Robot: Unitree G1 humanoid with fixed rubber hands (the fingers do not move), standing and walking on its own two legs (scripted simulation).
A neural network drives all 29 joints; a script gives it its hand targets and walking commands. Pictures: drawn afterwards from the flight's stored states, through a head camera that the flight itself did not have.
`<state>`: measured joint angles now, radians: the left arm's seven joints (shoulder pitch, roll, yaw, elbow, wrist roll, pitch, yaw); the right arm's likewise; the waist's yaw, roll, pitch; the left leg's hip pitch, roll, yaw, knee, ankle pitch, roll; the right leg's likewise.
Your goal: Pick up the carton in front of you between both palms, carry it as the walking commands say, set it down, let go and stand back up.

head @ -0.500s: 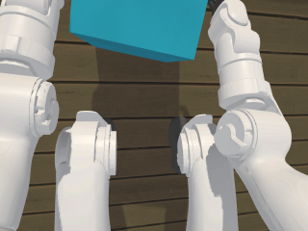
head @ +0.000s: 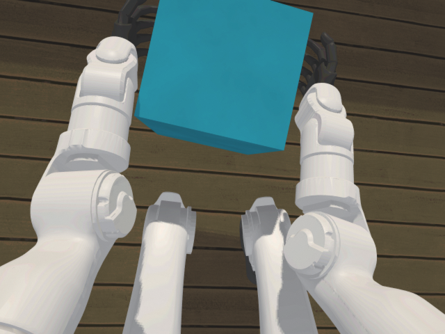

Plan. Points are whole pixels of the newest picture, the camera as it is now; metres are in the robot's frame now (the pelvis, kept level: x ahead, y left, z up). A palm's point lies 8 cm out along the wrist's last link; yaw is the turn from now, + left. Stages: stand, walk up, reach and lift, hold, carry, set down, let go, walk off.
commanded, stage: reach and lift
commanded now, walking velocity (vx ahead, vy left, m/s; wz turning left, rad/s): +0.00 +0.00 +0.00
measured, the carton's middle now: (218, 87) +0.52 +0.03 -0.15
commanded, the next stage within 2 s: none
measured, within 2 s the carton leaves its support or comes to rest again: neither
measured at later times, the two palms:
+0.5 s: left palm (91, 18) +0.48 +0.17 +0.08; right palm (392, 61) +0.48 -0.13 +0.09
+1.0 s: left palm out of the picture +0.43 +0.16 +0.23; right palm out of the picture +0.44 -0.14 +0.24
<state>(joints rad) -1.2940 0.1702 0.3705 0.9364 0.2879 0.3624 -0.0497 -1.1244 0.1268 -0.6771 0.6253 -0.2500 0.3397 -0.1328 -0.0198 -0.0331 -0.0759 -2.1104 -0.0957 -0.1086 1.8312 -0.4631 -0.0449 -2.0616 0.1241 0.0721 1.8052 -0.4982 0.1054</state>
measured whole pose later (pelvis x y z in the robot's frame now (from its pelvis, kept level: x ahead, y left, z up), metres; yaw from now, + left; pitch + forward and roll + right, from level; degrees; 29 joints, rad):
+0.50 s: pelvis +0.05 +0.00 +0.12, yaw +2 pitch +37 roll -2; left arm -0.85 0.02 0.35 0.71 0.25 0.39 -0.02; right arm -0.76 0.16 -0.51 0.56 -0.19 0.35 -0.12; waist -0.02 -0.03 -0.25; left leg -1.64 -0.09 -0.12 1.47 -0.48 -0.04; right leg -1.60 0.11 0.10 1.45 -0.50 0.07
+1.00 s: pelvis +0.09 -0.01 +0.25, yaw +3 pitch +20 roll +0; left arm -0.47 -0.10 0.33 0.57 0.25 0.38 0.00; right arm -0.44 0.18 -0.40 0.52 -0.23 0.34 -0.07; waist -0.01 -0.02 -0.19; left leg -0.88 -0.07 -0.13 0.89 -0.35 -0.03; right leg -0.86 0.08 0.13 0.89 -0.37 0.03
